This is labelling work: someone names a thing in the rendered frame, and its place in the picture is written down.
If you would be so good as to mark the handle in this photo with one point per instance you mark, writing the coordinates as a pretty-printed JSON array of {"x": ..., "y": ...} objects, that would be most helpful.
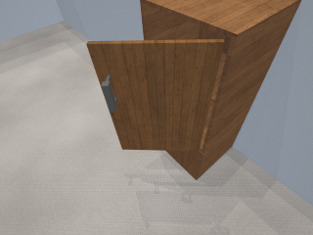
[{"x": 107, "y": 90}]

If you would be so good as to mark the cupboard door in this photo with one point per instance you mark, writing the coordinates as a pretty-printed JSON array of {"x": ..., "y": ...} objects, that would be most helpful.
[{"x": 163, "y": 89}]

